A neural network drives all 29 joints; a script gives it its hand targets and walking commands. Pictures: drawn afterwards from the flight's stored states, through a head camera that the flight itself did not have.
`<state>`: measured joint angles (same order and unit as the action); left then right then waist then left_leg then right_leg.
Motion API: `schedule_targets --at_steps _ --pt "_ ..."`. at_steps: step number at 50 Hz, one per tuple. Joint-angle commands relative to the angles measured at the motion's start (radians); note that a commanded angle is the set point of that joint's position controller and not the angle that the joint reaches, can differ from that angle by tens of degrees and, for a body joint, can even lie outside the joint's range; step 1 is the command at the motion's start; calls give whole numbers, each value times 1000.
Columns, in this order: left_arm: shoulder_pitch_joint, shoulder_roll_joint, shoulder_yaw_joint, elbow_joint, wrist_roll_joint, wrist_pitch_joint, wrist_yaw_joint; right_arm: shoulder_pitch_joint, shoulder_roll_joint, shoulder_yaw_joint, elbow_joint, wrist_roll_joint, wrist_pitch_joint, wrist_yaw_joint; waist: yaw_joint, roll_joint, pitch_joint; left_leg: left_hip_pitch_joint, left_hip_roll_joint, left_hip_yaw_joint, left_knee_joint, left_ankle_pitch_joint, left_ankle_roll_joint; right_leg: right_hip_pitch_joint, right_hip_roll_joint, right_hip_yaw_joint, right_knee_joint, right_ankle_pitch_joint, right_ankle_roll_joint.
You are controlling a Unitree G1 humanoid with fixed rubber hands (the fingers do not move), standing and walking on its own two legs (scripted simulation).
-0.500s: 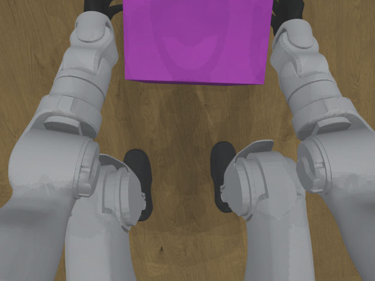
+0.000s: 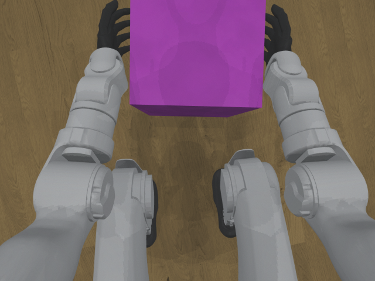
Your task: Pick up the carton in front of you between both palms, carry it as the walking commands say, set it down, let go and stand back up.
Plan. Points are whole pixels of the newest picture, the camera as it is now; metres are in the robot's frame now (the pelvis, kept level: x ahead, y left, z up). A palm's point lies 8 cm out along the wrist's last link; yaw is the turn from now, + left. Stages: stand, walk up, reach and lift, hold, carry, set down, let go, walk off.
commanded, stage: reach and lift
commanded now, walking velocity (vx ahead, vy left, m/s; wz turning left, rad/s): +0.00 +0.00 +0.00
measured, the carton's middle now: (192, 65) +0.52 -0.04 -0.17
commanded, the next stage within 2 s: none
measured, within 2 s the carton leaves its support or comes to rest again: neither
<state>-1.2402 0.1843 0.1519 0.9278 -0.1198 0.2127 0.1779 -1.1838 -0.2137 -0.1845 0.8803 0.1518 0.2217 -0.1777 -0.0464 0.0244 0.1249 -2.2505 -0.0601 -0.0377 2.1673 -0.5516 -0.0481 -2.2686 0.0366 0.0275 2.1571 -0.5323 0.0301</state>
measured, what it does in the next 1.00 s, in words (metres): rises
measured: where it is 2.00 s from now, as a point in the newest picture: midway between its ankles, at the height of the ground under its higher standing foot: (187, 218)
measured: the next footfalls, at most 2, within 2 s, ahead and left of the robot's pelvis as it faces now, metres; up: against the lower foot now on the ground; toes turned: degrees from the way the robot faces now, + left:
none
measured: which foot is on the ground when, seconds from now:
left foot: down 0.00-1.00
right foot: down 0.00-1.00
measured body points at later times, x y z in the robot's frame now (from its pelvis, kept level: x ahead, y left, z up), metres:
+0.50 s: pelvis +0.01 +0.01 +0.13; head +0.25 -0.01 +0.51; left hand +0.50 +0.11 +0.07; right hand +0.48 -0.19 +0.06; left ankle +0.12 +0.12 -0.34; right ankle +0.12 -0.12 -0.34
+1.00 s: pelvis +0.06 +0.00 +0.27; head +0.19 -0.01 +0.70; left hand +0.46 +0.12 +0.23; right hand +0.44 -0.18 +0.23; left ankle +0.11 +0.12 -0.34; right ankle +0.12 -0.12 -0.34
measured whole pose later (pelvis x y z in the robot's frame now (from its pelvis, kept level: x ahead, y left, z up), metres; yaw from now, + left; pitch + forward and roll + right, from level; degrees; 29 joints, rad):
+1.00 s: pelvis +0.06 +0.00 +0.27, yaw -2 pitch +28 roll +0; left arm -0.58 -0.11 0.35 0.62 0.17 0.32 0.06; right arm -0.57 0.07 -0.37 0.62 -0.17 0.34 -0.04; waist -0.02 0.02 -0.23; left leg -1.28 -0.06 -0.06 1.27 -0.49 -0.01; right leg -1.30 0.04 0.06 1.26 -0.45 0.02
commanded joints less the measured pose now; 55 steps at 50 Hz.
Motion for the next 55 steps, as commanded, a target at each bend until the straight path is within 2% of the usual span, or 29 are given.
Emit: schedule_targets --at_steps 1,3,7,10,12,16,22,29,44,55 --pt "-616 -1210 -331 -272 -12 19 -297 -670 1128 346 -310 0 25 343 -56 -10 -1400 586 -120 122 -240 248 32 765 109 -120 -265 334 3" --pt "-566 -1202 -266 -212 50 41 -308 -607 1163 300 -241 -50 55 356 -40 -15 -1278 543 -124 125 -285 172 40 689 110 -120 -316 237 -1" --pt "-500 -1160 -97 -72 194 77 -314 -565 1173 185 -116 -163 97 386 14 -29 -1080 488 -127 120 -390 37 58 593 114 -109 -408 58 -11" --pt "-513 -1166 -61 -66 228 83 -317 -563 1160 128 -86 -217 105 391 -6 -24 -1091 498 -130 112 -447 10 54 640 113 -106 -461 30 -18" --pt "-522 -1199 -87 -90 216 81 -321 -552 1169 115 -93 -232 102 388 -37 -6 -1151 549 -132 107 -479 26 46 691 113 -110 -486 66 -22" --pt "-486 -1241 -124 -133 218 90 -318 -542 1202 154 -141 -223 107 399 -30 5 -1249 677 -135 107 -540 70 37 763 114 -114 -534 111 -17" --pt "-413 -1305 -250 -239 170 116 -322 -461 1257 274 -225 -164 134 411 -23 1 -1366 836 -134 100 -614 165 27 907 121 -111 -597 199 -6" --pt "-275 -1353 -365 -307 119 127 -330 -316 1298 375 -281 -129 142 407 -22 0 -1344 955 -133 76 -707 247 17 1046 127 -91 -687 289 -3" --pt "6 -1358 -359 -282 157 94 -337 -45 1358 390 -255 -171 107 390 10 -26 -1063 1197 -115 22 -988 245 34 1331 119 -24 -970 291 -10" --pt "196 -1366 -392 -320 174 97 -351 144 1376 431 -290 -189 103 381 22 -30 -903 1471 -88 -23 -1215 327 45 1602 101 20 -1193 367 -23"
